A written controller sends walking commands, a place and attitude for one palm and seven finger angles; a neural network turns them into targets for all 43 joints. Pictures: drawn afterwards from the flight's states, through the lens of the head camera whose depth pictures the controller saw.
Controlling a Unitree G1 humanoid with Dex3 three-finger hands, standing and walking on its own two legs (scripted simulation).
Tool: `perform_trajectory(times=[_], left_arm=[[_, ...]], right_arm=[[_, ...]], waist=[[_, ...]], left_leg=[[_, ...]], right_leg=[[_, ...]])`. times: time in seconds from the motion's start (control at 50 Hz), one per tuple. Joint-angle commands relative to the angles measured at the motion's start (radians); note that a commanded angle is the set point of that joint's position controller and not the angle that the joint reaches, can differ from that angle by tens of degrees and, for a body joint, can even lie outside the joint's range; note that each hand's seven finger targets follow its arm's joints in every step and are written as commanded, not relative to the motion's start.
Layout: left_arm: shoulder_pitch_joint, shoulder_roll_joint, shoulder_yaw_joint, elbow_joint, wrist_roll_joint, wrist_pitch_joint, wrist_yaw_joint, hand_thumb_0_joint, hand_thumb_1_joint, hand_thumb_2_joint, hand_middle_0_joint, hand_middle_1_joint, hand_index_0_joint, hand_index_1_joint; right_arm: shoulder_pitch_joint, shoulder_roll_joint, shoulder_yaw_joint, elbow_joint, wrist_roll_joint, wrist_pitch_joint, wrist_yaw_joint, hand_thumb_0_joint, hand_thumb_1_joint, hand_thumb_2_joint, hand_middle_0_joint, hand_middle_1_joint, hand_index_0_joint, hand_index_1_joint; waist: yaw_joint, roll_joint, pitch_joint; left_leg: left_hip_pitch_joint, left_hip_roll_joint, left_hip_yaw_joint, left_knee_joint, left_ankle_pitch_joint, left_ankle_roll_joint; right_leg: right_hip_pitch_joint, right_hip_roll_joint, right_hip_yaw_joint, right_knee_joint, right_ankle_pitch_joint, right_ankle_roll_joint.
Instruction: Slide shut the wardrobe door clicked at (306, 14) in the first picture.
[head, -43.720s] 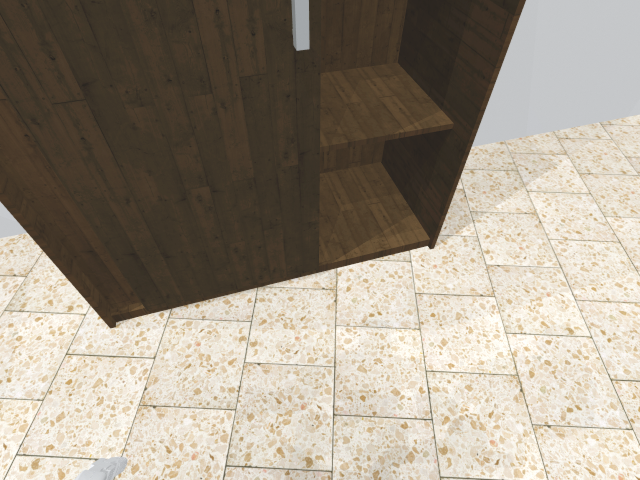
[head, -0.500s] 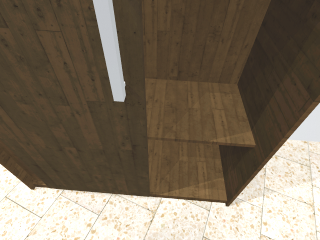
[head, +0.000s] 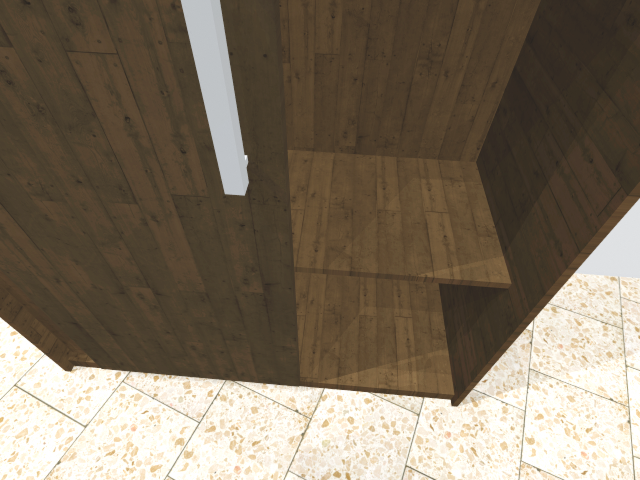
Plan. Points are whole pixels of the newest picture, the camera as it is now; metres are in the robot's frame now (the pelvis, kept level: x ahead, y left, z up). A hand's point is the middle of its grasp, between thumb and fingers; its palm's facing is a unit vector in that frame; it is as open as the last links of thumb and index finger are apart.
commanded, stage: raise the hand with hooked fingers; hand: left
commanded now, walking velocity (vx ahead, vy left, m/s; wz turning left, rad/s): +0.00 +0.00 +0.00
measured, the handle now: (222, 77) +0.46 +0.15 +0.27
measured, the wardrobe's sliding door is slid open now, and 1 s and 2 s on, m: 0.48 0.48 0.48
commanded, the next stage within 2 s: none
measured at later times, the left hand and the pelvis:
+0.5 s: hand (129, 459) +0.14 +0.21 +0.03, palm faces +0.13 -0.99 -0.06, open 9.4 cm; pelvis -0.04 -0.02 -0.04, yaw +4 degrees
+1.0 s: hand (68, 354) +0.19 +0.25 +0.14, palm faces +0.06 -0.99 -0.12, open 12.4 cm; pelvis -0.03 +0.00 -0.01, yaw +3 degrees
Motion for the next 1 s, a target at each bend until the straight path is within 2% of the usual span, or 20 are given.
perform_trajectory(times=[0.0,0.02,0.04,0.06,0.08,0.12,0.14,0.16,0.18,0.22,0.26,0.3,0.36,0.42,0.46,0.56,0.66,0.72,0.78,0.98], left_arm=[[-0.021,-0.024,-0.062,-0.795,-0.101,-0.129,0.055,0.000,0.807,0.860,-0.207,-0.360,-0.207,-0.360],[-0.133,0.020,-0.044,-0.968,-0.124,-0.177,0.040,0.000,0.783,0.850,-0.208,-0.375,-0.208,-0.375],[-0.117,0.087,0.015,-0.954,-0.111,-0.217,0.026,0.000,0.760,0.840,-0.210,-0.390,-0.210,-0.390],[-0.084,0.094,0.047,-0.905,-0.111,-0.253,-0.001,0.000,0.737,0.830,-0.212,-0.405,-0.212,-0.405],[-0.033,0.045,0.043,-0.819,-0.121,-0.305,-0.045,0.000,0.713,0.820,-0.213,-0.420,-0.213,-0.420],[0.139,0.021,0.090,-0.641,-0.166,-0.430,-0.170,0.000,0.667,0.800,-0.217,-0.450,-0.217,-0.450],[0.199,0.036,0.133,-0.614,-0.193,-0.496,-0.245,0.000,0.643,0.790,-0.218,-0.465,-0.218,-0.465],[0.224,0.104,0.208,-0.580,-0.208,-0.551,-0.325,0.000,0.620,0.780,-0.220,-0.480,-0.220,-0.480],[0.190,0.142,0.219,-0.640,-0.228,-0.600,-0.410,0.000,0.597,0.770,-0.222,-0.495,-0.222,-0.495],[0.150,0.237,0.310,-0.724,-0.235,-0.562,-0.456,0.000,0.550,0.750,-0.225,-0.525,-0.225,-0.525],[0.079,0.254,0.342,-0.855,-0.268,-0.493,-0.441,0.000,0.503,0.730,-0.228,-0.555,-0.228,-0.555],[-0.007,0.233,0.338,-0.991,-0.289,-0.466,-0.392,0.000,0.457,0.710,-0.232,-0.585,-0.232,-0.585],[-0.205,0.258,0.302,-1.181,-0.263,-0.509,-0.333,0.000,0.387,0.680,-0.237,-0.630,-0.237,-0.630],[-0.281,0.228,0.216,-1.160,-0.245,-0.545,-0.358,0.000,0.317,0.650,-0.242,-0.675,-0.242,-0.675],[-0.323,0.263,0.216,-1.090,-0.254,-0.521,-0.406,0.000,0.270,0.630,-0.245,-0.705,-0.245,-0.705],[-0.301,0.380,0.361,-0.915,-0.296,-0.355,-0.484,0.000,0.153,0.580,-0.253,-0.780,-0.253,-0.780],[-0.268,0.413,0.478,-0.957,-0.357,-0.281,-0.465,0.000,0.037,0.530,-0.262,-0.855,-0.262,-0.855],[-0.281,0.363,0.434,-1.042,-0.358,-0.280,-0.462,0.000,-0.033,0.500,-0.267,-0.900,-0.267,-0.900],[-0.296,0.368,0.432,-1.029,-0.350,-0.243,-0.459,0.000,-0.103,0.470,-0.272,-0.945,-0.272,-0.945],[-0.542,0.481,0.506,-1.094,-0.330,-0.157,-0.441,0.000,-0.337,0.370,-0.288,-1.095,-0.288,-1.095]], right_arm=[[-0.087,-0.162,-0.049,-0.304,0.050,-0.274,-0.042,0.000,-0.900,-0.900,0.200,0.300,0.200,0.300],[-0.113,-0.204,-0.060,-0.374,0.047,-0.291,-0.044,0.000,-0.900,-0.900,0.200,0.300,0.200,0.300],[-0.112,-0.225,-0.073,-0.385,0.028,-0.304,-0.046,0.000,-0.900,-0.900,0.200,0.300,0.200,0.300],[-0.106,-0.227,-0.077,-0.421,0.014,-0.307,-0.039,0.000,-0.900,-0.900,0.200,0.300,0.200,0.300],[-0.104,-0.215,-0.082,-0.438,0.003,-0.307,-0.032,0.000,-0.900,-0.900,0.200,0.300,0.200,0.300],[-0.146,-0.213,-0.099,-0.483,-0.003,-0.303,-0.011,0.000,-0.900,-0.900,0.200,0.300,0.200,0.300],[-0.157,-0.214,-0.109,-0.512,-0.001,-0.299,0.004,0.000,-0.900,-0.900,0.200,0.300,0.200,0.300],[-0.155,-0.222,-0.121,-0.539,0.012,-0.292,0.024,0.000,-0.900,-0.900,0.200,0.300,0.200,0.300],[-0.173,-0.231,-0.117,-0.585,0.015,-0.291,0.038,0.000,-0.900,-0.900,0.200,0.300,0.200,0.300],[-0.207,-0.225,-0.118,-0.665,0.026,-0.271,0.032,0.000,-0.900,-0.900,0.200,0.300,0.200,0.300],[-0.211,-0.218,-0.110,-0.708,0.029,-0.239,0.019,0.000,-0.900,-0.900,0.200,0.300,0.200,0.300],[-0.185,-0.200,-0.100,-0.726,0.028,-0.220,0.004,0.000,-0.900,-0.900,0.200,0.300,0.200,0.300],[-0.131,-0.203,-0.082,-0.699,0.011,-0.220,-0.011,0.000,-0.900,-0.900,0.200,0.300,0.200,0.300],[-0.126,-0.208,-0.061,-0.656,0.016,-0.250,-0.026,0.000,-0.900,-0.900,0.200,0.300,0.200,0.300],[-0.129,-0.225,-0.050,-0.627,0.025,-0.269,-0.036,0.000,-0.900,-0.900,0.200,0.300,0.200,0.300],[-0.173,-0.232,-0.034,-0.599,0.042,-0.293,-0.055,0.000,-0.900,-0.900,0.200,0.300,0.200,0.300],[-0.200,-0.218,-0.019,-0.604,0.036,-0.322,-0.040,0.000,-0.900,-0.900,0.200,0.300,0.200,0.300],[-0.195,-0.212,-0.017,-0.605,0.041,-0.344,-0.028,0.000,-0.900,-0.900,0.200,0.300,0.200,0.300],[-0.186,-0.220,-0.020,-0.592,0.047,-0.362,-0.029,0.000,-0.900,-0.900,0.200,0.300,0.200,0.300],[-0.208,-0.223,-0.009,-0.560,0.054,-0.368,-0.054,0.000,-0.900,-0.900,0.200,0.300,0.200,0.300]], waist=[[-0.052,0.130,-0.176],[-0.058,0.109,-0.102],[-0.077,0.038,-0.121],[-0.080,-0.052,-0.093],[-0.063,-0.171,-0.079],[0.001,-0.287,-0.030],[0.027,-0.283,-0.065],[0.054,-0.180,-0.101],[0.044,-0.118,-0.138],[0.071,-0.063,-0.213],[0.075,0.009,-0.225],[0.037,0.028,-0.243],[-0.024,0.086,-0.230],[-0.070,0.126,-0.195],[-0.075,0.110,-0.161],[-0.007,0.053,-0.193],[0.046,0.002,-0.249],[0.037,0.052,-0.239],[0.035,0.038,-0.179],[0.036,0.107,-0.164]], left_leg=[[0.047,0.041,-0.063,-0.015,0.330,-0.004],[-0.005,0.028,-0.083,0.010,0.213,-0.004],[-0.039,0.012,-0.078,0.049,0.131,0.004],[-0.106,-0.006,-0.086,0.081,0.092,0.006],[-0.167,-0.007,-0.080,0.116,0.066,0.001],[-0.322,-0.011,-0.061,0.188,-0.012,-0.013],[-0.372,-0.018,-0.046,0.223,-0.016,-0.019],[-0.381,-0.028,-0.037,0.257,0.024,-0.028],[-0.392,-0.035,-0.027,0.282,0.031,-0.027],[-0.401,-0.041,0.004,0.298,0.022,-0.008],[-0.384,-0.041,-0.003,0.287,-0.004,-0.003],[-0.348,-0.028,-0.014,0.292,-0.014,0.006],[-0.285,-0.006,-0.055,0.301,0.020,0.016],[-0.240,0.003,-0.078,0.292,-0.022,0.022],[-0.246,0.004,-0.093,0.272,-0.058,0.024],[-0.233,0.005,-0.097,0.205,-0.051,0.023],[-0.182,0.002,-0.093,0.155,0.079,0.016],[-0.123,0.004,-0.081,0.116,0.104,0.016],[-0.116,0.007,-0.086,0.078,0.087,0.015],[-0.002,0.006,-0.102,-0.016,0.079,0.012]], right_leg=[[-0.138,-0.004,-0.077,0.076,0.080,-0.022],[-0.151,-0.008,-0.083,0.055,0.096,-0.015],[-0.195,-0.003,-0.081,0.044,0.060,-0.014],[-0.232,0.004,-0.094,0.055,0.027,-0.014],[-0.288,0.010,-0.097,0.078,-0.022,-0.010],[-0.371,0.011,-0.085,0.142,-0.112,-0.012],[-0.359,0.006,-0.066,0.177,-0.099,-0.017],[-0.318,-0.006,-0.040,0.217,-0.028,-0.036],[-0.303,-0.017,-0.023,0.242,0.007,-0.040],[-0.278,-0.017,0.000,0.255,-0.002,-0.031],[-0.275,-0.006,0.001,0.249,-0.047,-0.027],[-0.293,0.002,0.003,0.230,-0.058,-0.017],[-0.329,0.021,-0.008,0.236,0.000,-0.020],[-0.365,0.023,-0.016,0.208,-0.041,-0.018],[-0.348,0.022,-0.006,0.168,-0.083,-0.018],[-0.222,0.000,0.022,0.082,-0.131,-0.012],[-0.102,0.000,-0.007,0.075,0.031,-0.007],[-0.117,0.010,-0.046,0.077,0.087,-0.008],[-0.128,0.017,-0.058,0.052,0.077,-0.009],[-0.067,0.021,-0.064,-0.021,0.063,-0.017]])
